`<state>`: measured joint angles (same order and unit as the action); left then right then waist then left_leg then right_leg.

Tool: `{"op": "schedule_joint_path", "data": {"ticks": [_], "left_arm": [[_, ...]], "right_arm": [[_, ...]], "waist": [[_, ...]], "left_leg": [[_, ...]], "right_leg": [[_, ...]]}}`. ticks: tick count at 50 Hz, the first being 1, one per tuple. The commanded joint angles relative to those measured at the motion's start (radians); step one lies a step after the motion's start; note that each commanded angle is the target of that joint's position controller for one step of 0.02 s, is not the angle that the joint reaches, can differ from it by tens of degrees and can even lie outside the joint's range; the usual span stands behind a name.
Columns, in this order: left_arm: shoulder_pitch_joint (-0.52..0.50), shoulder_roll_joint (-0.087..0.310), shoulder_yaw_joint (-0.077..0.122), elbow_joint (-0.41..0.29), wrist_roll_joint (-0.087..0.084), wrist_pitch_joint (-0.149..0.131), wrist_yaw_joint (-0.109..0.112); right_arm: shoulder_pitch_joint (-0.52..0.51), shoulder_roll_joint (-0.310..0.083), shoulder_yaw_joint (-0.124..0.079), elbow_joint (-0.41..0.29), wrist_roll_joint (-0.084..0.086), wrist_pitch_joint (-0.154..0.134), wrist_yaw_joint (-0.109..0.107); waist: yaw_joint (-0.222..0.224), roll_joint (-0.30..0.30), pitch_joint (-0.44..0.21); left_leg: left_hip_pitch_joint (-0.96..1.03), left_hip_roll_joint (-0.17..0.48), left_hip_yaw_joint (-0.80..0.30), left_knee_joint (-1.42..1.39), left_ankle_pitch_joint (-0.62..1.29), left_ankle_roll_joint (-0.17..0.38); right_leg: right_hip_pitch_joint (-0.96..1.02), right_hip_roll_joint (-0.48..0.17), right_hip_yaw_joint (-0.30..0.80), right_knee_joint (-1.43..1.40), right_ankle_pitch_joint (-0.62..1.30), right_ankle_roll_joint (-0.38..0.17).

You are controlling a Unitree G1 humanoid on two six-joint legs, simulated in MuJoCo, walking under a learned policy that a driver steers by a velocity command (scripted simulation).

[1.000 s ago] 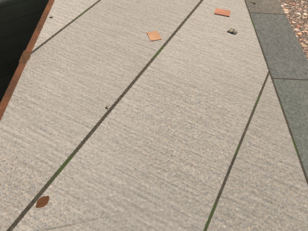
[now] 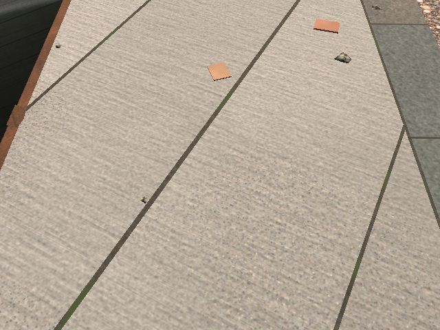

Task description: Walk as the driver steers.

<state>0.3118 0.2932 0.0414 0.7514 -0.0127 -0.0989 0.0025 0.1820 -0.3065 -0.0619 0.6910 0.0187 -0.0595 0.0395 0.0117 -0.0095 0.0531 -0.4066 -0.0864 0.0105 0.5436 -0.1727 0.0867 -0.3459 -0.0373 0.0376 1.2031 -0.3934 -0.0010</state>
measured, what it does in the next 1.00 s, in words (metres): walks ahead: right foot, then left foot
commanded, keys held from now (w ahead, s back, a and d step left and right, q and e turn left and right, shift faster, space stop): w+q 0.14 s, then w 0.54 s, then w+e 0.32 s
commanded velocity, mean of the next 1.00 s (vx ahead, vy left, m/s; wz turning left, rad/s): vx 0.49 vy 0.00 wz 0.11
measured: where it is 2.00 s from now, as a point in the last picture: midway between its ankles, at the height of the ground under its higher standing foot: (236, 153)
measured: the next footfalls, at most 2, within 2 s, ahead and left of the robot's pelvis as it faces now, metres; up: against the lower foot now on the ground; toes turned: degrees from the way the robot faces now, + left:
right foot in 0.36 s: +0.41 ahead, -0.12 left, +0.00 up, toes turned +11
left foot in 0.86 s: +0.65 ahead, +0.17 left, +0.00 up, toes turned +7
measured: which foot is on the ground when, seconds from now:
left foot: down 0.00-0.38, up 0.40-0.84, down 0.86-1.00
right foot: up 0.00-0.34, down 0.36-0.88, up 0.90-1.00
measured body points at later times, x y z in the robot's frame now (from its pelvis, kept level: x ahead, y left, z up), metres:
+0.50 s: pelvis +0.31 -0.04 +0.01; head +0.33 -0.05 +0.46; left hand +0.39 +0.25 -0.08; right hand +0.44 -0.30 -0.11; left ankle +0.19 +0.07 -0.64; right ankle +0.37 -0.13 -0.73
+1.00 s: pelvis +0.57 +0.06 +0.01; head +0.60 +0.08 +0.46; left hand +0.59 +0.35 -0.12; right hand +0.75 -0.19 -0.08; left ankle +0.61 +0.17 -0.73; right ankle +0.50 -0.10 -0.64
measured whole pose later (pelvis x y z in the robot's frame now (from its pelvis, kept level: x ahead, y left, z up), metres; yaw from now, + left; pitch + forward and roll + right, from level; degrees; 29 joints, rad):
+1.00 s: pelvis +0.57 +0.06 +0.01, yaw +4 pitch +1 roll +0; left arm 0.35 0.31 0.05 0.82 -0.03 -0.05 0.00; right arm 0.17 -0.26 -0.05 0.70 -0.01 -0.09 0.02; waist 0.02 -0.04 0.03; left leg -0.32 0.00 0.07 0.47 -0.18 0.03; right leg -0.43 -0.04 0.06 1.15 -0.38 0.00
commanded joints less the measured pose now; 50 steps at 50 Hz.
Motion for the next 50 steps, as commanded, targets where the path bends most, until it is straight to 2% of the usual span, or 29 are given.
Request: {"op": "schedule_joint_path", "data": {"ticks": [1, 4, 7, 9, 13, 16, 17, 18, 19, 20, 21, 22, 23, 24, 25, 27, 29, 32, 35, 38, 40, 41, 42, 43, 44, 45, 46, 48, 50], "left_arm": [[-0.052, 0.137, 0.036, -0.119, 0.019, -0.032, 0.001], [-0.030, 0.106, 0.029, -0.114, 0.033, -0.002, 0.005], [-0.158, 0.070, 0.013, -0.146, 0.035, -0.004, 0.007], [-0.233, 0.047, 0.002, -0.154, 0.026, -0.013, -0.004], [-0.300, 0.084, 0.013, -0.168, 0.008, -0.030, -0.025], [-0.251, 0.117, 0.030, -0.163, 0.008, -0.035, -0.029], [-0.169, 0.136, 0.044, -0.142, 0.012, -0.038, -0.025], [-0.040, 0.174, 0.059, -0.124, 0.023, -0.041, -0.019], [0.090, 0.263, 0.083, -0.105, 0.038, -0.037, -0.016], [0.170, 0.232, 0.082, -0.058, 0.012, -0.025, -0.028], [0.130, 0.158, 0.058, -0.065, -0.004, -0.021, -0.028], [0.064, 0.130, 0.047, -0.076, 0.005, -0.012, -0.024], [0.015, 0.115, 0.039, -0.077, 0.016, -0.007, -0.023], [-0.015, 0.094, 0.031, -0.077, 0.022, -0.009, -0.022], [-0.030, 0.085, 0.027, -0.076, 0.025, -0.010, -0.022], [-0.030, 0.089, 0.028, -0.062, 0.013, -0.015, -0.022], [-0.020, 0.119, 0.036, -0.045, 0.007, -0.015, -0.018], [-0.001, 0.141, 0.041, -0.022, 0.002, -0.005, -0.012], [0.062, 0.154, 0.043, 0.015, -0.009, 0.005, -0.010], [0.101, 0.162, 0.046, 0.043, -0.016, 0.023, -0.004], [0.096, 0.179, 0.054, 0.049, -0.016, 0.035, 0.003], [0.082, 0.186, 0.057, 0.048, -0.015, 0.040, 0.005], [0.073, 0.174, 0.052, 0.047, -0.012, 0.042, 0.006], [0.064, 0.129, 0.034, 0.031, 0.002, 0.040, 0.005], [0.155, 0.021, 0.003, 0.002, 0.013, 0.027, 0.004], [0.199, 0.039, 0.002, 0.008, -0.015, 0.013, 0.002], [0.120, 0.135, 0.030, 0.003, -0.036, 0.014, 0.002], [0.015, 0.129, 0.037, -0.019, -0.022, 0.023, 0.005], [0.033, 0.092, 0.039, -0.014, -0.017, 0.047, 0.003]], "right_arm": [[0.052, -0.118, -0.029, -0.068, -0.019, -0.008, -0.015], [0.037, -0.132, -0.033, -0.065, -0.011, -0.015, -0.028], [0.067, -0.151, -0.039, -0.048, -0.003, -0.012, -0.042], [0.106, -0.151, -0.039, -0.029, 0.002, -0.007, -0.048], [0.183, -0.144, -0.035, 0.014, 0.007, 0.000, -0.049], [0.182, -0.151, -0.039, 0.023, -0.001, 0.012, -0.049], [0.170, -0.140, -0.035, 0.019, -0.002, 0.015, -0.047], [0.169, -0.103, -0.019, 0.009, -0.011, 0.016, -0.044], [0.283, -0.036, 0.005, -0.005, -0.008, 0.005, -0.044], [0.317, -0.030, 0.014, 0.000, 0.006, -0.005, -0.044], [0.222, -0.123, -0.007, -0.011, 0.019, -0.009, -0.043], [0.117, -0.136, -0.009, -0.038, 0.017, -0.011, -0.042], [0.059, -0.122, -0.006, -0.057, 0.001, -0.015, -0.039], [0.052, -0.111, -0.010, -0.058, -0.010, -0.015, -0.037], [0.071, -0.093, -0.008, -0.053, -0.009, -0.013, -0.034], [0.097, -0.059, 0.000, -0.040, -0.008, -0.005, -0.031], [0.045, -0.040, 0.009, -0.058, -0.016, -0.004, -0.032], [-0.050, -0.017, 0.020, -0.074, -0.017, -0.014, -0.026], [-0.153, -0.015, 0.022, -0.097, -0.009, -0.025, -0.016], [-0.210, -0.033, 0.013, -0.124, -0.003, -0.037, -0.003], [-0.186, -0.059, 0.002, -0.121, -0.005, -0.045, 0.001], [-0.139, -0.076, -0.007, -0.110, -0.006, -0.049, -0.001], [-0.031, -0.108, -0.026, -0.079, -0.009, -0.050, -0.008], [0.126, -0.159, -0.046, -0.051, -0.022, -0.049, -0.019], [0.246, -0.253, -0.068, -0.039, -0.043, -0.038, -0.030], [0.267, -0.213, -0.058, -0.027, -0.034, -0.030, -0.025], [0.211, -0.140, -0.037, -0.025, -0.023, -0.028, -0.026], [0.095, -0.074, -0.017, -0.021, -0.022, -0.030, -0.024], [0.032, -0.047, -0.013, -0.011, -0.033, -0.043, -0.022]], "waist": [[-0.013, 0.053, -0.089], [0.016, 0.061, -0.060], [-0.027, 0.064, -0.027], [-0.068, 0.081, -0.035], [-0.097, 0.097, -0.035], [-0.055, 0.126, -0.039], [-0.007, 0.120, -0.077], [0.056, 0.086, -0.194], [0.053, -0.112, -0.369], [0.063, -0.314, -0.423], [0.086, -0.181, -0.283], [0.083, -0.093, -0.172], [0.062, -0.046, -0.086], [0.034, -0.055, -0.060], [0.012, -0.078, -0.054], [-0.006, -0.093, -0.058], [0.000, -0.072, -0.038], [0.030, -0.058, -0.024], [0.072, -0.053, -0.005], [0.069, -0.058, 0.012], [0.039, -0.068, 0.000], [0.005, -0.074, -0.024], [-0.054, -0.064, -0.090], [-0.128, -0.035, -0.219], [-0.122, 0.191, -0.388], [-0.116, 0.320, -0.461], [-0.121, 0.199, -0.296], [-0.074, 0.109, -0.126], [-0.022, 0.137, -0.071]], "left_leg": [[0.279, 0.263, -0.413, -0.320, 0.024, 0.206], [0.141, 0.229, -0.317, -0.352, 0.162, 0.219], [0.083, 0.168, -0.241, -0.341, 0.159, 0.172], [0.088, 0.156, -0.217, -0.326, 0.119, 0.142], [0.229, 0.226, -0.295, -0.259, 0.076, 0.123], [0.327, 0.272, -0.346, -0.173, 0.200, 0.097], [0.331, 0.237, -0.323, -0.079, 0.337, 0.078], [0.271, 0.181, -0.276, 0.119, 0.350, 0.047], [-0.031, 0.050, -0.180, 0.477, 0.108, -0.025], [-0.253, -0.015, -0.159, 0.701, -0.381, -0.062], [-0.354, 0.043, -0.200, 0.778, -0.347, -0.054], [-0.369, 0.090, -0.155, 0.772, -0.268, -0.050], [-0.362, 0.125, -0.126, 0.712, -0.206, -0.050], [-0.322, 0.161, -0.123, 0.647, -0.157, -0.053], [-0.276, 0.175, -0.114, 0.611, -0.132, -0.058], [-0.246, 0.183, -0.088, 0.543, -0.116, -0.072], [-0.269, 0.192, -0.070, 0.431, -0.060, -0.093], [-0.237, 0.184, -0.047, 0.223, 0.115, -0.104], [-0.169, 0.151, -0.025, 0.075, 0.233, -0.106], [-0.155, 0.132, -0.048, -0.007, 0.214, -0.088], [-0.100, 0.122, -0.054, -0.045, 0.157, -0.069], [-0.020, 0.108, -0.040, -0.067, 0.131, -0.055], [0.147, 0.093, -0.020, -0.092, 0.124, -0.031], [0.409, 0.183, -0.089, -0.046, 0.137, 0.014], [0.788, 0.440, -0.439, -0.050, 0.067, 0.125], [0.816, 0.523, -0.735, -0.196, -0.122, 0.202], [0.694, 0.482, -0.615, -0.226, -0.208, 0.158], [0.443, 0.402, -0.376, -0.281, -0.093, 0.111], [0.299, 0.353, -0.234, -0.350, 0.018, 0.096]], "right_leg": [[-0.301, -0.080, 0.061, -0.040, 0.097, 0.001], [-0.260, -0.075, 0.026, -0.152, 0.154, 0.052], [-0.230, -0.041, 0.009, -0.406, 0.364, 0.081], [-0.167, -0.008, -0.009, -0.562, 0.499, 0.083], [-0.158, 0.000, 0.022, -0.685, 0.520, 0.047], [-0.113, 0.011, 0.009, -0.717, 0.373, -0.009], [0.000, 0.030, -0.018, -0.752, 0.356, -0.039], [0.216, -0.042, 0.038, -0.720, 0.373, -0.092], [0.604, -0.256, 0.379, -0.710, 0.273, -0.237], [0.716, -0.360, 0.725, -0.870, 0.020, -0.309], [0.628, -0.339, 0.682, -0.909, -0.127, -0.266], [0.502, -0.298, 0.540, -0.919, -0.076, -0.231], [0.376, -0.259, 0.443, -0.946, 0.040, -0.228], [0.303, -0.225, 0.377, -0.967, 0.138, -0.220], [0.258, -0.196, 0.327, -0.989, 0.200, -0.214], [0.220, -0.177, 0.252, -1.019, 0.301, -0.227], [0.207, -0.177, 0.195, -1.047, 0.389, -0.241], [0.207, -0.147, 0.107, -1.063, 0.429, -0.219], [0.209, -0.141, 0.078, -1.054, 0.422, -0.201], [0.274, -0.177, 0.125, -1.008, 0.424, -0.187], [0.313, -0.198, 0.158, -0.957, 0.455, -0.168], [0.311, -0.191, 0.157, -0.903, 0.524, -0.154], [0.282, -0.148, 0.128, -0.782, 0.627, -0.130], [0.155, -0.092, 0.093, -0.559, 0.541, -0.095], [-0.186, 0.047, 0.007, -0.185, 0.136, -0.023], [-0.346, 0.075, 0.087, 0.006, -0.203, -0.008], [-0.422, 0.017, 0.108, 0.083, -0.139, -0.008], [-0.392, -0.055, 0.068, 0.028, 0.013, -0.006], [-0.297, -0.092, 0.071, -0.029, 0.094, 0.001]]}}
Velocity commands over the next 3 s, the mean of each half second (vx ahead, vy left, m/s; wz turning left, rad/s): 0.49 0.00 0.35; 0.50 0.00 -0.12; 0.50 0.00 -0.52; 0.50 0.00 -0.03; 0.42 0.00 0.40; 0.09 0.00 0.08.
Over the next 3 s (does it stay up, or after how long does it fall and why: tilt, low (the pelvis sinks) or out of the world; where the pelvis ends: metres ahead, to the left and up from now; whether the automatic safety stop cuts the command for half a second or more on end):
stays up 1.49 -0.04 0.01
